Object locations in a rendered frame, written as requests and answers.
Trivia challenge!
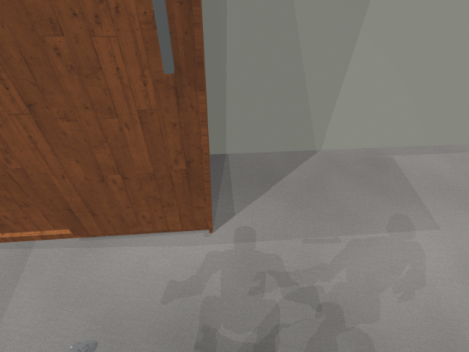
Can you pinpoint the wardrobe door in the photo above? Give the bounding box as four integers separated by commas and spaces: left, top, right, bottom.
0, 140, 68, 233
0, 0, 208, 236

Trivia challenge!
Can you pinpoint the handle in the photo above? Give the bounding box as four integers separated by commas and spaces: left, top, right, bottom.
152, 0, 174, 74

